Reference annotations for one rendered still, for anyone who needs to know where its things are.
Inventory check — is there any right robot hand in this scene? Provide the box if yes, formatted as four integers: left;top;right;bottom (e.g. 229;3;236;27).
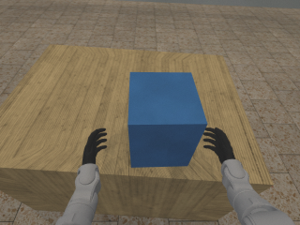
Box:
203;127;235;164

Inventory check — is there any left robot hand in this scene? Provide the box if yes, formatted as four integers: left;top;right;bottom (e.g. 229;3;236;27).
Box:
82;127;107;165

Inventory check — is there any robot right upper arm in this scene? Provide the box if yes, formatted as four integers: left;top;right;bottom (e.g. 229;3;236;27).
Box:
241;210;293;225

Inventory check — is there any left robot forearm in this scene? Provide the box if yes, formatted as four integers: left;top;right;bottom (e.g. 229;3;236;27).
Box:
55;163;101;225

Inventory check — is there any right robot forearm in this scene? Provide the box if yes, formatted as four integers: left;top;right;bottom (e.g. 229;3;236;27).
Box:
220;158;295;225

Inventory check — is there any pedestal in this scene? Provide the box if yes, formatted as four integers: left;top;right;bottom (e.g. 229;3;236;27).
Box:
0;44;274;221

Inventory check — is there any carton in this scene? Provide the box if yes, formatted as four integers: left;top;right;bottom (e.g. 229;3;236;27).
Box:
127;72;208;168

